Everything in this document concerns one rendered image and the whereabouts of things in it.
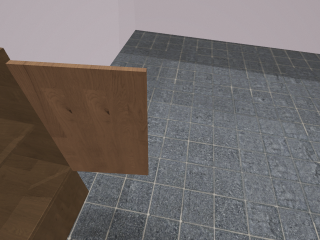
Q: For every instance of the cupboard door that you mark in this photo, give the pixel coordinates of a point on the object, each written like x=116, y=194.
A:
x=97, y=115

